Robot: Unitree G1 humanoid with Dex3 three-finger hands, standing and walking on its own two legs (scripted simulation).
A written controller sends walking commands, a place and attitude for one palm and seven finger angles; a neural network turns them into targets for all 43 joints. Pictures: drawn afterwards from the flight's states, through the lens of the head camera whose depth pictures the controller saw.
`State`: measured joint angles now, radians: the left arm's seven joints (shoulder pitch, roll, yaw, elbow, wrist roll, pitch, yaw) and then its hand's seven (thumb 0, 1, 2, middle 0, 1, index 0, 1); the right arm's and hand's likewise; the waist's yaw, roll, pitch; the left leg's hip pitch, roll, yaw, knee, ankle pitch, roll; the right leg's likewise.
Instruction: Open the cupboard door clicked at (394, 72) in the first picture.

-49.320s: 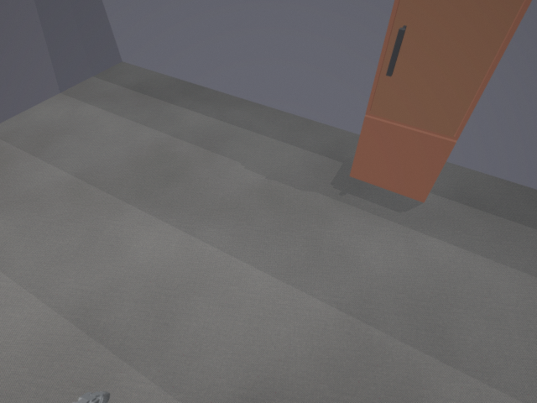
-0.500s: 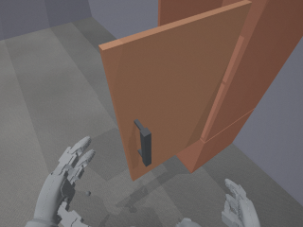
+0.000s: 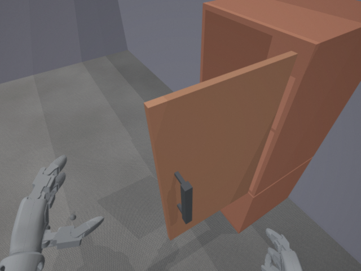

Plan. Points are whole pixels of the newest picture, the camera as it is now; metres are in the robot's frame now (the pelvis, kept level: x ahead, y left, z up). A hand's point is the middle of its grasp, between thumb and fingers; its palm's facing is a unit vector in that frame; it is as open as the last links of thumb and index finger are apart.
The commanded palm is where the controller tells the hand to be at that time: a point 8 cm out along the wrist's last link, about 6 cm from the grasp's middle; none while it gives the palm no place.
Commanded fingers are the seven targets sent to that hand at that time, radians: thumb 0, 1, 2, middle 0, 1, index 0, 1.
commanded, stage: draw the hand back to the body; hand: left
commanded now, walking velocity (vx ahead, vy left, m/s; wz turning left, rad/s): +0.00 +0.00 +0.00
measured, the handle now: (182, 198) +0.31 +0.04 -0.03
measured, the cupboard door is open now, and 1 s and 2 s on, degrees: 88 88 88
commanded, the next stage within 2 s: step back with the hand held close in 0.68 s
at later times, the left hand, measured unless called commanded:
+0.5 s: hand (41, 190) +0.19 +0.25 +0.18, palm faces +0.45 -0.80 -0.40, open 7.6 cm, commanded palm +0.14 +0.28 +0.19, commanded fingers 0.00 0.90 0.90 -0.20 -0.30 -0.20 -0.30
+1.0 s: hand (44, 192) +0.19 +0.24 +0.17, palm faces +0.41 -0.78 -0.47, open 7.4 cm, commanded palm +0.13 +0.28 +0.19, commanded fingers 0.00 0.90 0.90 -0.20 -0.30 -0.20 -0.30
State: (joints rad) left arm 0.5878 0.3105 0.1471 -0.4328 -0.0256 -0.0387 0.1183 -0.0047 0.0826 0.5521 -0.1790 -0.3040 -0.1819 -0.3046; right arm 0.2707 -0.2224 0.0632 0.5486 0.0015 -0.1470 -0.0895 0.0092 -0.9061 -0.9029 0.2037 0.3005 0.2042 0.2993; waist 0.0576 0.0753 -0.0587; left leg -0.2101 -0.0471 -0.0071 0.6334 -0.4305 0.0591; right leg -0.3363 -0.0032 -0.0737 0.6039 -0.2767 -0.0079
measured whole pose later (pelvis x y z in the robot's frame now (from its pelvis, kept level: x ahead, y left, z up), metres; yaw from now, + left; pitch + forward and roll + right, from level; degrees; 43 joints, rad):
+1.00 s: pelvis -0.02 -0.02 +0.02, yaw -1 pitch -1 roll -1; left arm 0.49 0.37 0.40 -0.41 -0.02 -0.18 0.12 0.01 0.89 0.90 -0.21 -0.30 -0.21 -0.31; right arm 0.18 -0.24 0.02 0.60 -0.01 -0.09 -0.06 0.01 -0.91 -0.90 0.20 0.30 0.20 0.30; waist 0.02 0.04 0.02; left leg -0.14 -0.02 0.01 0.46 -0.31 0.04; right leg -0.25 0.03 -0.06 0.40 -0.13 -0.03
